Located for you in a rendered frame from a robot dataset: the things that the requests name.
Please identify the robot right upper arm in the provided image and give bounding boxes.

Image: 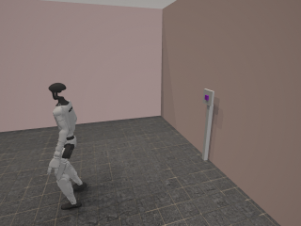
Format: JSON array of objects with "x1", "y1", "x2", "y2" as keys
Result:
[{"x1": 67, "y1": 100, "x2": 77, "y2": 121}]

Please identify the left robot hand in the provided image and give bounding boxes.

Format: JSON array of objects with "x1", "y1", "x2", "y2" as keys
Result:
[{"x1": 47, "y1": 158, "x2": 60, "y2": 176}]

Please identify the robot left forearm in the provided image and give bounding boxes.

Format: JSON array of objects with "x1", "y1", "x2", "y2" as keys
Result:
[{"x1": 53, "y1": 130, "x2": 67, "y2": 159}]

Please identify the robot left upper arm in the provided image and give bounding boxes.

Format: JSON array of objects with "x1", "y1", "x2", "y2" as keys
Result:
[{"x1": 53, "y1": 106, "x2": 69, "y2": 135}]

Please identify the left robot thigh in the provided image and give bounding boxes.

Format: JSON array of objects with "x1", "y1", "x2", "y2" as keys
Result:
[{"x1": 56, "y1": 144, "x2": 72, "y2": 182}]

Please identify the panel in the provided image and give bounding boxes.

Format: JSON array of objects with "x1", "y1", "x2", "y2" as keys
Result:
[{"x1": 201, "y1": 89, "x2": 214, "y2": 161}]

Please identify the humanoid robot head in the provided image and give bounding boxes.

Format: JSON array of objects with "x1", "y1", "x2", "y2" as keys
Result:
[{"x1": 48, "y1": 83, "x2": 69, "y2": 106}]

